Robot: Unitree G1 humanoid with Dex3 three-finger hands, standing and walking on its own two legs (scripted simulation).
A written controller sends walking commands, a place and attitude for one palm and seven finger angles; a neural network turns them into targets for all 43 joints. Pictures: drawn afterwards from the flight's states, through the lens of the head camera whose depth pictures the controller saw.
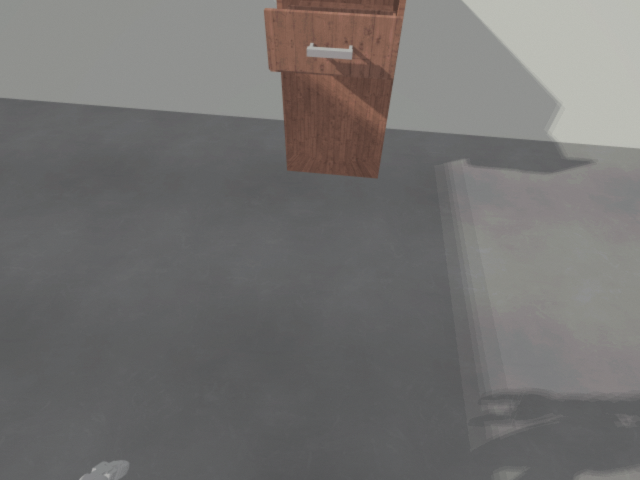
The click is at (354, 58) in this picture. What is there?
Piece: drawer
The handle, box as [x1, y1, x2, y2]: [307, 43, 352, 59]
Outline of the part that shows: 307,47 307,56 351,59 351,45 349,45 348,49 314,47 313,43 310,43 310,45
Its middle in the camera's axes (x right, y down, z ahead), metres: +0.03 -0.58 +1.19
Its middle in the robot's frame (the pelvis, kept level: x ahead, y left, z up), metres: +1.28 +0.03 -0.02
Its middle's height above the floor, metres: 0.75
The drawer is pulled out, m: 0.30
